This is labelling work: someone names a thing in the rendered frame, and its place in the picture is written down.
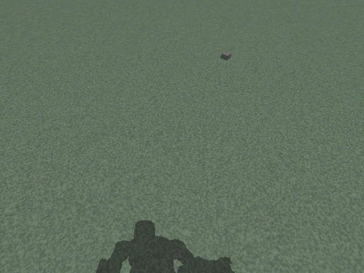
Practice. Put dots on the small box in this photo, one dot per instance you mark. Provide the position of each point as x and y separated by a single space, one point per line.
226 55

